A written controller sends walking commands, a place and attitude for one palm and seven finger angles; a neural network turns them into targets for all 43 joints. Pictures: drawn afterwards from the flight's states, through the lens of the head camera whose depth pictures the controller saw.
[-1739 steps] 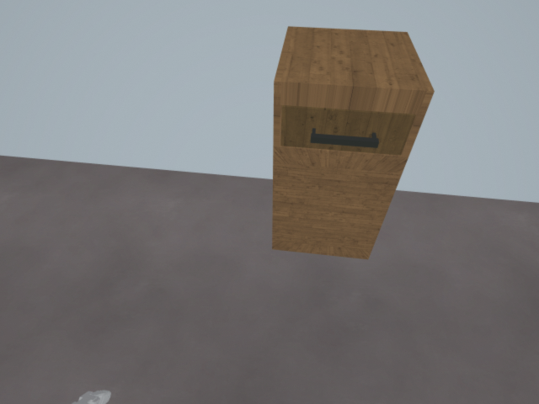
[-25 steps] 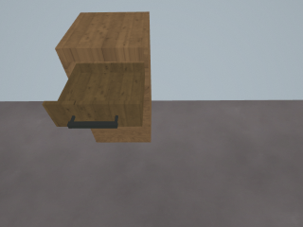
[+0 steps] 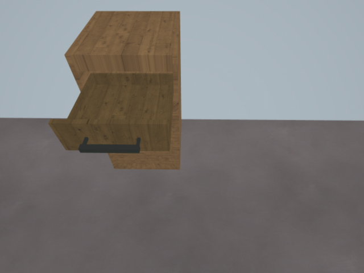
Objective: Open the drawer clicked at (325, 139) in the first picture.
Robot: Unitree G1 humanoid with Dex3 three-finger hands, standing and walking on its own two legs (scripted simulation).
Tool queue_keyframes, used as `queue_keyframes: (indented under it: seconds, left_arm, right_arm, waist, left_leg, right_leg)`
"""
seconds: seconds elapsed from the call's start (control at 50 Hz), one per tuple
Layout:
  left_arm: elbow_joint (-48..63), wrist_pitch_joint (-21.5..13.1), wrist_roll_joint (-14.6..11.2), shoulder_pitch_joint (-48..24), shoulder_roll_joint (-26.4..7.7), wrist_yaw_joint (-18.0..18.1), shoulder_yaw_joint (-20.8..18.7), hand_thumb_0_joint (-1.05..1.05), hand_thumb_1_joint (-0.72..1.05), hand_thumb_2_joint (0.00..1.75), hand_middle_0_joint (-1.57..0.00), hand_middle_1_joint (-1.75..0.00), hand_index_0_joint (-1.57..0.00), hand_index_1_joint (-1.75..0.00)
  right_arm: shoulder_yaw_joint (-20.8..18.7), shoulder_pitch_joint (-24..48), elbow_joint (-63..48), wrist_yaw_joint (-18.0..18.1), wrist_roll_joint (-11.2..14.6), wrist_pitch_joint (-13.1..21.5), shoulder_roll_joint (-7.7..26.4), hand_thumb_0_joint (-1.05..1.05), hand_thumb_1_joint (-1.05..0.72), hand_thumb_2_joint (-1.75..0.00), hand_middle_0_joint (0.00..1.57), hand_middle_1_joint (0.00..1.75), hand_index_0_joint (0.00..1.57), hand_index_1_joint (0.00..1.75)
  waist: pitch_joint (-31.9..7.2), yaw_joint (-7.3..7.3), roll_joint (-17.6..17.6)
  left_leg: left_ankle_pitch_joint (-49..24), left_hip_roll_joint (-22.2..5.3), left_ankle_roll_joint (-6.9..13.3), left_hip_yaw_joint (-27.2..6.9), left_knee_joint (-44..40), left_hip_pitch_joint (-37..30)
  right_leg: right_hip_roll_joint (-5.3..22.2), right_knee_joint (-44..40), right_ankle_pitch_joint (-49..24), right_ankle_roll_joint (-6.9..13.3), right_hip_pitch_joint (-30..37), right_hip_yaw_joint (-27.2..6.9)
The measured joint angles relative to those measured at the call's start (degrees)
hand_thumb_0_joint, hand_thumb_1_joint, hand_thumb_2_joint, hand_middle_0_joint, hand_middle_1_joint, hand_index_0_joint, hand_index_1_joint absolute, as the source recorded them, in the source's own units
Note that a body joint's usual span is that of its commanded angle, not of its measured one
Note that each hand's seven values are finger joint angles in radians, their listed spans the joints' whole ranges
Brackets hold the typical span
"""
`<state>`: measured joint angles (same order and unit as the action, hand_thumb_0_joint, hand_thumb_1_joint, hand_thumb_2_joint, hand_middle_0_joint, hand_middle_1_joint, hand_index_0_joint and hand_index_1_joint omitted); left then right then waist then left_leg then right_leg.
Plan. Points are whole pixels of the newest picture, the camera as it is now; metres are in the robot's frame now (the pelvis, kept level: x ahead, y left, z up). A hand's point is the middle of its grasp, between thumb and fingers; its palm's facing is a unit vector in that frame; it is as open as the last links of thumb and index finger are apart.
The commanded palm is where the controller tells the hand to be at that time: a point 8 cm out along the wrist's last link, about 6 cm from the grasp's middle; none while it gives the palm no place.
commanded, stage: look to check the result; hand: left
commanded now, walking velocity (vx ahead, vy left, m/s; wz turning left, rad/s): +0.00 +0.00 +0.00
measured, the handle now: (111, 144) +0.52 +0.28 -0.11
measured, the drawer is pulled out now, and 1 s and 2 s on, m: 0.30 0.30 0.30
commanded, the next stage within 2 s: stand and wait in 0.34 s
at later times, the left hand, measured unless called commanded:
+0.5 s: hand out of the picture -0.01 +0.15 -0.17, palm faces +0.06 -0.98 -0.17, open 7.3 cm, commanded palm none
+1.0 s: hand out of the picture -0.01 +0.15 -0.17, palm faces +0.06 -0.98 -0.18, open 7.3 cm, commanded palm none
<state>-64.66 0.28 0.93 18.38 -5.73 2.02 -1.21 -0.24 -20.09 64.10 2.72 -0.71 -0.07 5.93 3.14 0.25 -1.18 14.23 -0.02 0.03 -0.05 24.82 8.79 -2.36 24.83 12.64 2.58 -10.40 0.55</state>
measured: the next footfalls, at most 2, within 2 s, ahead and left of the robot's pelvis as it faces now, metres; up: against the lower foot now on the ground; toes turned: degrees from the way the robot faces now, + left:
right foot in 1.74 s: +0.10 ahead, -0.13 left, +0.00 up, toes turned +21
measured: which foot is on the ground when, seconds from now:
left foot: down 0.00-1.00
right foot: down 0.00-1.00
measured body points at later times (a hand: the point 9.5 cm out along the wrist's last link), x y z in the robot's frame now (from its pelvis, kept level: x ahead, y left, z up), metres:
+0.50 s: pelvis +0.01 -0.01 +0.00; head +0.02 -0.02 +0.45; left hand -0.01 +0.20 -0.16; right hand -0.02 -0.21 -0.17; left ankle -0.01 +0.12 -0.74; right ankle +0.01 -0.09 -0.74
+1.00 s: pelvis +0.01 -0.01 +0.00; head +0.03 -0.02 +0.45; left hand -0.01 +0.20 -0.16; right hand -0.01 -0.21 -0.17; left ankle -0.01 +0.12 -0.74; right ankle +0.01 -0.09 -0.74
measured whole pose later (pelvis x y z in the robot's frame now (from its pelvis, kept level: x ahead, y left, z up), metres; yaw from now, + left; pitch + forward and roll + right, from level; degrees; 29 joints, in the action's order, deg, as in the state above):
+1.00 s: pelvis +0.01 -0.01 +0.00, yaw +0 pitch -2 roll +0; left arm -65.0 -0.2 0.8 17.2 -6.0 2.1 -1.3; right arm -0.5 -18.1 64.6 3.0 -0.6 -0.1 5.9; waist 3.6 0.0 -0.9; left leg 14.4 -0.7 -0.8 -0.5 23.6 7.5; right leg -3.1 23.5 12.9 3.3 -9.0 1.0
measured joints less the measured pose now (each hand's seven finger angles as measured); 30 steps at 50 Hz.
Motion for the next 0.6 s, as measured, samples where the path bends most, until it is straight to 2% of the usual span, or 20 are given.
queue_keyframes:
  seconds: [0.6]
  left_arm:
    - [-0.12,-0.38,-0.04,-0.89,0.00,-0.01,-0.14,0.00,0.91,0.90,-0.20,-0.30,-0.20,-0.30]
  right_arm:
    - [-0.26,1.55,0.36,0.13,0.01,-0.11,-0.01,0.00,-0.91,-0.90,0.20,0.30,0.20,0.30]
  waist:
    - [0.38,-0.11,0.26]
  left_leg:
    - [0.04,-0.58,-0.73,-0.52,-0.80,-0.76]
  right_leg:
    - [-0.56,-0.75,0.19,0.67,0.84,0.50]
